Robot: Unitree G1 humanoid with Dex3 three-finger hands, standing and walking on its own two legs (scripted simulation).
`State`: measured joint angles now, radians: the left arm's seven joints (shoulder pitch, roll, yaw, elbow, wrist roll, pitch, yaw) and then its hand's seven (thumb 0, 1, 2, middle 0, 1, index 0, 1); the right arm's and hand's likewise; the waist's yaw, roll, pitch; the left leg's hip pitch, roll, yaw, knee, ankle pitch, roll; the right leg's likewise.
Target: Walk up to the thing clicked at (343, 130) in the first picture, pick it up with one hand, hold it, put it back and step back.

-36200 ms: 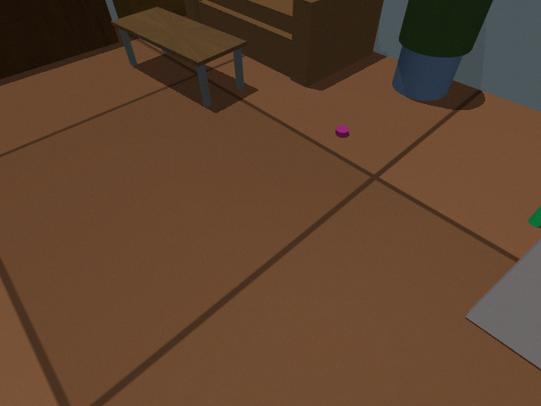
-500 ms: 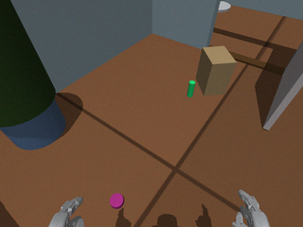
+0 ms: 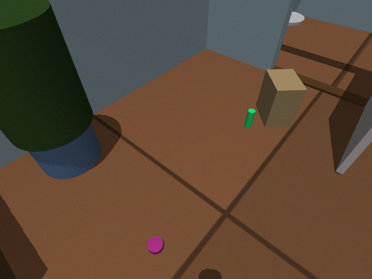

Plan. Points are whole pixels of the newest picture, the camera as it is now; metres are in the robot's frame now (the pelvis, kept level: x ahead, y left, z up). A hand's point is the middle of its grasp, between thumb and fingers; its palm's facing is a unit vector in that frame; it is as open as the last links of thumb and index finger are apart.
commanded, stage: stand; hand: left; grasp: from above
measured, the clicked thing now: (155, 245) +0.45 +0.20 -0.75
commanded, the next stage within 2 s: none
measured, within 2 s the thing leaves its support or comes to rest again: neither
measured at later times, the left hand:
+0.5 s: hand out of the picture +0.01 +0.23 -0.15, palm faces +0.03 -0.94 -0.33, open 7.4 cm
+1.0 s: hand out of the picture +0.07 +0.22 -0.15, palm faces +0.03 -0.95 -0.32, open 7.4 cm
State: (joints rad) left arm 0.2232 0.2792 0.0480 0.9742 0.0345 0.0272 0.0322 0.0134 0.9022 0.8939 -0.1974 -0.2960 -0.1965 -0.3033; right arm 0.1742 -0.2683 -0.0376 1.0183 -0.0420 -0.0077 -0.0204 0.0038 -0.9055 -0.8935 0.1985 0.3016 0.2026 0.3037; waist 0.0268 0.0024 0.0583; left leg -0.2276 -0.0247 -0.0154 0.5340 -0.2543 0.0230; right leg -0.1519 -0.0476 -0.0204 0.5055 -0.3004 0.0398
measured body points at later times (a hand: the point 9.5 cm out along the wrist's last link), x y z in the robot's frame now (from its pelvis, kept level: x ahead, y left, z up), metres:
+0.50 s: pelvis -0.02 -0.01 +0.01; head -0.02 -0.01 +0.46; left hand +0.01 +0.28 -0.13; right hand +0.04 -0.29 -0.13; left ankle +0.02 +0.10 -0.73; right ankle -0.02 -0.14 -0.73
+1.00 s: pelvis +0.00 -0.02 +0.01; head +0.00 -0.02 +0.46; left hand +0.06 +0.27 -0.12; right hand +0.07 -0.31 -0.13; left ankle +0.02 +0.10 -0.73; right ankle -0.02 -0.15 -0.73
